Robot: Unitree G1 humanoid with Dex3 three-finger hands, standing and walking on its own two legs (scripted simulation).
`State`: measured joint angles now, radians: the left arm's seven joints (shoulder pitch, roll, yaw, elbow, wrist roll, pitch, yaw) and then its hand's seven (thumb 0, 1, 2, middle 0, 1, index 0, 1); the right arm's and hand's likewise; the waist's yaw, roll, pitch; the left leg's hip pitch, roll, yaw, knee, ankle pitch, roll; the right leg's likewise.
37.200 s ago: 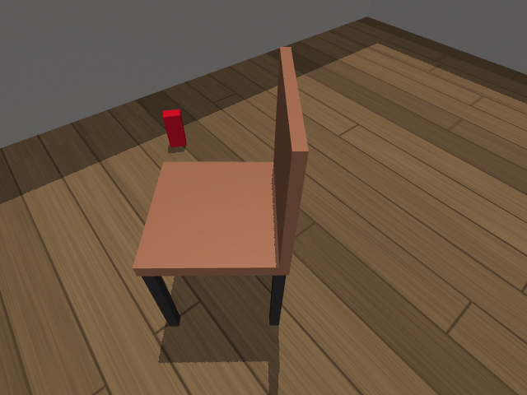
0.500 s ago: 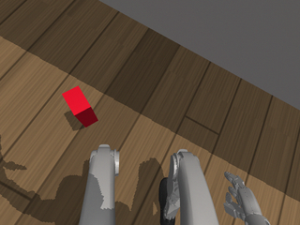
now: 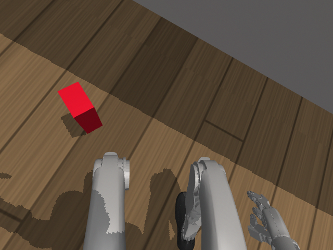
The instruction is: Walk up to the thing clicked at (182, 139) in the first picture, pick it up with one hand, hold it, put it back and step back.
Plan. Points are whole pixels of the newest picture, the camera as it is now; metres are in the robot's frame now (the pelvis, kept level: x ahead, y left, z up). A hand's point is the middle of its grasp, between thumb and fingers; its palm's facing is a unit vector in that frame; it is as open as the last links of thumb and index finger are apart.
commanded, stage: go down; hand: left
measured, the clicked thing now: (83, 110) +0.47 +0.28 -0.32
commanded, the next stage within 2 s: approach in 0.66 s
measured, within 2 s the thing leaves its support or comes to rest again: neither
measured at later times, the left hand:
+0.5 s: hand out of the picture +0.34 +0.49 -0.01, palm faces +0.42 -0.90 -0.11, open 17.3 cm
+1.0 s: hand out of the picture +0.33 +0.49 -0.05, palm faces +0.44 -0.89 -0.04, open 17.5 cm
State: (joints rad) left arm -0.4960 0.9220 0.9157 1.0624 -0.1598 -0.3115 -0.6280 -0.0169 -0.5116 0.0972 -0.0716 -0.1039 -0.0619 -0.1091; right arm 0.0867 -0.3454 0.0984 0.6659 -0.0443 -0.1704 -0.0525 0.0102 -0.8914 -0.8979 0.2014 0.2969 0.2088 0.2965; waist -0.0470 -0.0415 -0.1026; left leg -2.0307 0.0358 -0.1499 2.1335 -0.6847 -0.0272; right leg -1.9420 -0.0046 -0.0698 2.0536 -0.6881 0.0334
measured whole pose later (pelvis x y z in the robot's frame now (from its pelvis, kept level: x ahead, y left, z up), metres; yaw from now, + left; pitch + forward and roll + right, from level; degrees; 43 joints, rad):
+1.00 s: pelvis -0.01 +0.00 -0.06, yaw -1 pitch +30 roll -9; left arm -0.57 1.01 0.99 1.22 -0.26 -0.47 -0.70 -0.02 -0.60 0.08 -0.10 -0.12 -0.08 -0.14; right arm 0.05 -0.38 0.15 0.67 -0.07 -0.18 -0.02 0.01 -0.89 -0.90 0.20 0.30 0.21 0.30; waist -0.06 -0.08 -0.03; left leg -2.17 0.02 -0.17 2.32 -0.68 -0.02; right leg -2.07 0.00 -0.07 2.22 -0.69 0.04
